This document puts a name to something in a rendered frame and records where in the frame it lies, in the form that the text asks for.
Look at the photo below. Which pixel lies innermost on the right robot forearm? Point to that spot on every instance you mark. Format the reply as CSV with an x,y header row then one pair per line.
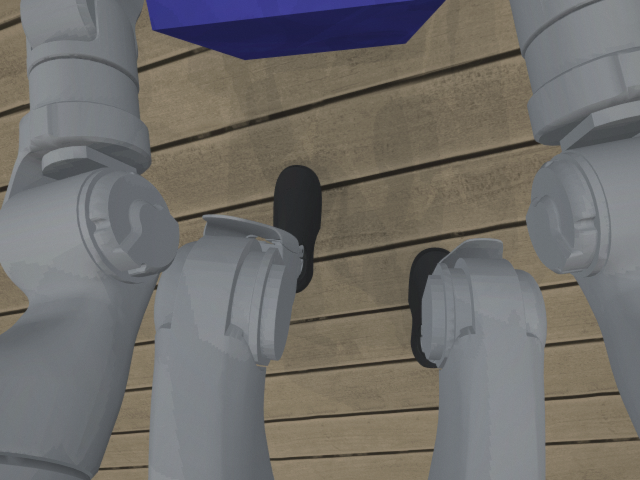
x,y
583,62

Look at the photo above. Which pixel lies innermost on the left robot forearm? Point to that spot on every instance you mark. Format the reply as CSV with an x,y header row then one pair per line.
x,y
83,89

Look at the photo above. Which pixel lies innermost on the robot right upper arm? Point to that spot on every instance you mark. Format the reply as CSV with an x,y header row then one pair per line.
x,y
584,219

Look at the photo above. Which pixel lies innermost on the robot thigh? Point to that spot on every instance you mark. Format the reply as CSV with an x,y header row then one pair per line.
x,y
232,311
491,421

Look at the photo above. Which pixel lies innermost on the robot left upper arm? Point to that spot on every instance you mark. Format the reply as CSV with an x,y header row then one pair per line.
x,y
87,251

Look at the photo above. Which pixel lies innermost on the left robot thigh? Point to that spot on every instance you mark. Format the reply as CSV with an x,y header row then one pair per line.
x,y
232,311

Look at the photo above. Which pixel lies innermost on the right robot thigh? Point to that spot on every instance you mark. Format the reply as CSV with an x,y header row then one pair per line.
x,y
491,421

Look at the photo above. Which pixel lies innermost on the carton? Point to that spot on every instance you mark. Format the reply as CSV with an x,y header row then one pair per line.
x,y
255,29

